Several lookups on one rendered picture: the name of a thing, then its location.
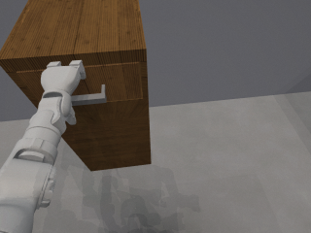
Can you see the left robot upper arm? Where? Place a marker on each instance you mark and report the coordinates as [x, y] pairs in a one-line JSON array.
[[26, 186]]

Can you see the handle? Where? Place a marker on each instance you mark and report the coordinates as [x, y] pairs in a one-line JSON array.
[[88, 99]]

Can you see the cabinet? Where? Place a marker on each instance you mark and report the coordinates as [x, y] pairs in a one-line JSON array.
[[110, 135]]

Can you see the robot left hand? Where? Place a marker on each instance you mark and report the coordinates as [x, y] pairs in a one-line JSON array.
[[65, 78]]

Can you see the left robot forearm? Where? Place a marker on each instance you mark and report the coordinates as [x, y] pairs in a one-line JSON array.
[[43, 134]]

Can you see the drawer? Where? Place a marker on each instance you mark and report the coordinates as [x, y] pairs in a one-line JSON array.
[[122, 81]]

